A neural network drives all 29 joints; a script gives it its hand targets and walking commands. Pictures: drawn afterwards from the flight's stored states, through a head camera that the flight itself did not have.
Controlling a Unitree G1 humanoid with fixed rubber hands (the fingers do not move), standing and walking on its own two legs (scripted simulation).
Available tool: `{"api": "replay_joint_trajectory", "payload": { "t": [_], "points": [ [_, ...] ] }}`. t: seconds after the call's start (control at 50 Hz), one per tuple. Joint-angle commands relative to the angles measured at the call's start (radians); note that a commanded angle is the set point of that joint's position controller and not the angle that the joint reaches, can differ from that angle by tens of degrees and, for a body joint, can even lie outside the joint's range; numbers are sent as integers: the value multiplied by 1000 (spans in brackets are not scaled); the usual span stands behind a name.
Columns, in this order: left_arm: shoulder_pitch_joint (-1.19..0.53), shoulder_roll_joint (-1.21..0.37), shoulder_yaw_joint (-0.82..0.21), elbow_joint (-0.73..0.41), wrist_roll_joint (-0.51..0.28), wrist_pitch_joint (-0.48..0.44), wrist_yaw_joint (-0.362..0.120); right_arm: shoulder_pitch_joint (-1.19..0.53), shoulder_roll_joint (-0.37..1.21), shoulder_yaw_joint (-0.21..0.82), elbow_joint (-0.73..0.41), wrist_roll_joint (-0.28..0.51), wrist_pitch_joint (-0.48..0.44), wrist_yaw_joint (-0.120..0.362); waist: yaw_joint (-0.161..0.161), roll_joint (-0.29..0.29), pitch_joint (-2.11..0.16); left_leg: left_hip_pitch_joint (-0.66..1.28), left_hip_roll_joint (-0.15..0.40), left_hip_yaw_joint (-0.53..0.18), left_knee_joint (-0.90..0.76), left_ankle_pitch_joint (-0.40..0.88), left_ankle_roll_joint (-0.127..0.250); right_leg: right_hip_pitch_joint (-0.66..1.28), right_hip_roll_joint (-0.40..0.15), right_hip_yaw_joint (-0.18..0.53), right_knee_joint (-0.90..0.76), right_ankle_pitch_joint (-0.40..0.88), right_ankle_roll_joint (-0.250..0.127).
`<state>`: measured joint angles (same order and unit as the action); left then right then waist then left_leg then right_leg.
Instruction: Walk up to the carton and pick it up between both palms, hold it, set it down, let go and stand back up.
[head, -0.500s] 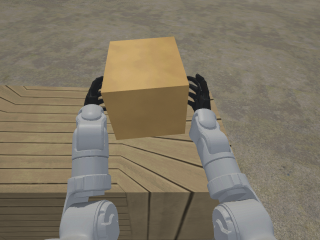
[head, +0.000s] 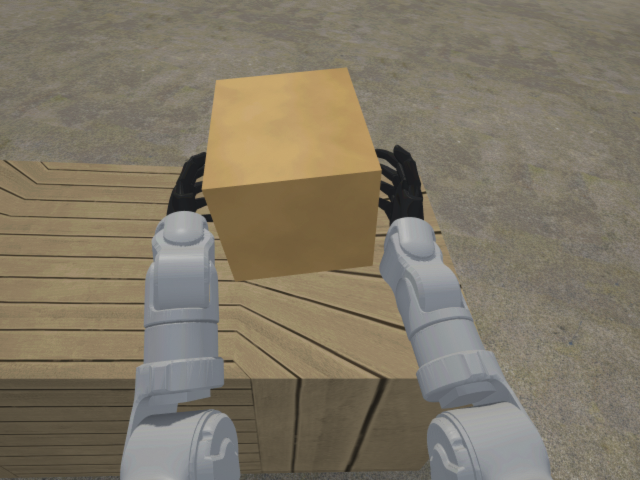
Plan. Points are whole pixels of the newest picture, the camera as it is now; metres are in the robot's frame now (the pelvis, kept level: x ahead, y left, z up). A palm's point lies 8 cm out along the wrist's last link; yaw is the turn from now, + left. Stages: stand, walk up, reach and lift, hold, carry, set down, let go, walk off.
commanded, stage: hold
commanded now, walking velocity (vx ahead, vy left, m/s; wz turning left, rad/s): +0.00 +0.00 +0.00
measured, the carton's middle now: (292, 171) +0.43 +0.02 +0.19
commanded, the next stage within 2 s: none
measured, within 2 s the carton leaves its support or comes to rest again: neither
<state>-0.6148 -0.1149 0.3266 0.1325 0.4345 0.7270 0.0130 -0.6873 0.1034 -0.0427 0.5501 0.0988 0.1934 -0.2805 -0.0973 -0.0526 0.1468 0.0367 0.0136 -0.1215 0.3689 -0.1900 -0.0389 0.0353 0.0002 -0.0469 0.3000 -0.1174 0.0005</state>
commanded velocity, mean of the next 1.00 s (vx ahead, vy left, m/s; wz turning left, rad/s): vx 0.00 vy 0.00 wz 0.00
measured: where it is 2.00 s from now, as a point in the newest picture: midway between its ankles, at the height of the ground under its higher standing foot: outside the picture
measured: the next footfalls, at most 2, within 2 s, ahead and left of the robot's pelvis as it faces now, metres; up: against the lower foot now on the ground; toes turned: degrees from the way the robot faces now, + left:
none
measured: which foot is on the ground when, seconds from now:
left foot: down 0.00-1.00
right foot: down 0.00-1.00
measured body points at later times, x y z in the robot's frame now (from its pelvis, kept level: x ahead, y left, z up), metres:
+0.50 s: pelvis +0.00 +0.00 +0.00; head -0.04 +0.02 +0.45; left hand +0.38 +0.14 +0.17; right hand +0.37 -0.12 +0.17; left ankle +0.03 +0.14 -0.74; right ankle +0.05 -0.12 -0.74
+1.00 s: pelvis +0.00 +0.00 +0.00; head -0.03 +0.02 +0.45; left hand +0.38 +0.14 +0.17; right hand +0.37 -0.12 +0.17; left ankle +0.03 +0.14 -0.74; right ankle +0.05 -0.12 -0.74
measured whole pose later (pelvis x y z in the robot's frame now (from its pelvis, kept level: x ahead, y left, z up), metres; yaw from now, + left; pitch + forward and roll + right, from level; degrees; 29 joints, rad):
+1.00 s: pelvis +0.00 +0.00 +0.00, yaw +0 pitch -13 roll -1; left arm -0.62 -0.12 0.33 0.13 0.44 0.73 0.00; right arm -0.67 0.10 -0.04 0.55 0.09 0.18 -0.27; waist -0.10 -0.05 0.15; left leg 0.04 0.02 -0.10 0.36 -0.18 -0.04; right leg 0.04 -0.01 -0.06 0.29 -0.11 0.00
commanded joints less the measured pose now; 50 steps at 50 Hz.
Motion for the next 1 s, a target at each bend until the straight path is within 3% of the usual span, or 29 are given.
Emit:
{"api": "replay_joint_trajectory", "payload": {
  "t": [0.0, 0.06, 0.12, 0.24, 0.38, 0.5, 0.52, 0.58, 0.68, 0.78, 0.9, 0.98],
  "points": [
    [-794, -453, -465, -161, -156, -109, -188, -759, 438, 315, -249, 30, -59, 184, -10, 111, -506, 25, -50, 148, -68, 253, 11, 191, 40, -93, -25, 50, 32],
    [-789, -452, -468, -165, -162, -109, -191, -769, 448, 320, -269, 33, -66, 183, -6, 108, -519, 23, -55, 151, -64, 260, 16, 201, 36, -89, -21, 82, 36],
    [-801, -469, -494, -193, -177, -114, -189, -774, 459, 336, -295, 44, -71, 176, -22, 115, -555, 57, -55, 148, -44, 309, 5, 201, 40, -92, -16, 132, 40],
    [-787, -449, -485, -197, -178, -117, -186, -754, 471, 370, -302, 52, -64, 167, -12, 85, -553, 43, -60, 147, -45, 293, 18, 223, 31, -85, -12, 170, 49],
    [-817, -438, -448, -166, -164, -110, -197, -784, 463, 325, -273, 24, -63, 178, 4, 77, -498, -8, -55, 159, -91, 172, 36, 186, 27, -89, -29, 39, 40],
    [-800, -450, -460, -176, -164, -107, -191, -782, 468, 345, -284, 37, -68, 177, 3, 91, -545, 23, -58, 159, -65, 243, 27, 213, 30, -86, -22, 105, 40],
    [-814, -446, -467, -177, -170, -109, -192, -776, 464, 334, -277, 34, -68, 175, -13, 94, -547, 29, -59, 158, -62, 238, 24, 205, 27, -86, -23, 107, 43],
    [-825, -440, -456, -160, -165, -113, -194, -776, 462, 320, -260, 24, -68, 175, -13, 95, -529, 12, -60, 160, -74, 195, 30, 194, 23, -87, -28, 76, 44],
    [-813, -452, -479, -182, -172, -116, -191, -755, 454, 320, -271, 26, -75, 175, -28, 116, -552, 42, -55, 153, -56, 265, 12, 204, 31, -92, -20, 115, 42],
    [-798, -440, -447, -137, -152, -113, -194, -765, 440, 309, -247, 14, -76, 181, -9, 95, -503, 8, -53, 159, -77, 213, 25, 192, 32, -97, -26, 60, 38],
    [-783, -464, -485, -195, -173, -118, -185, -769, 457, 351, -311, 43, -90, 175, -14, 98, -563, 69, -52, 149, -37, 340, 10, 201, 40, -97, -19, 157, 41],
    [-772, -458, -485, -210, -170, -111, -184, -744, 449, 362, -302, 51, -80, 170, -13, 101, -539, 54, -51, 150, -45, 319, 13, 203, 37, -93, -20, 145, 39]
  ]
}}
